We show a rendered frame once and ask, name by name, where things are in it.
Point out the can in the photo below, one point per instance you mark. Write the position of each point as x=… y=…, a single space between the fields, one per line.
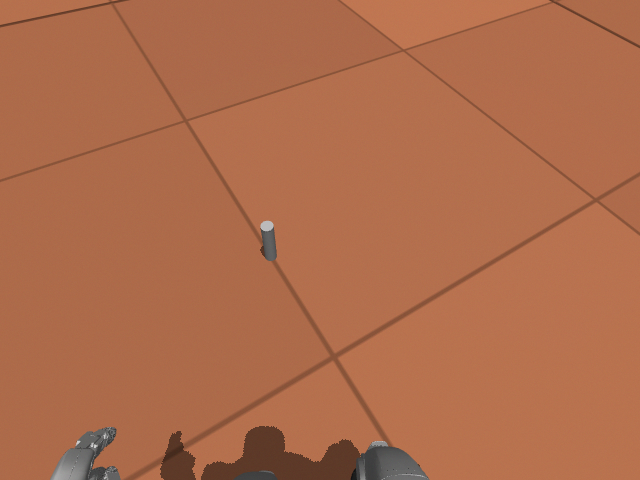
x=268 y=237

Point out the left robot hand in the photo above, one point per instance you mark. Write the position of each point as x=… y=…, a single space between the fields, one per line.
x=77 y=463

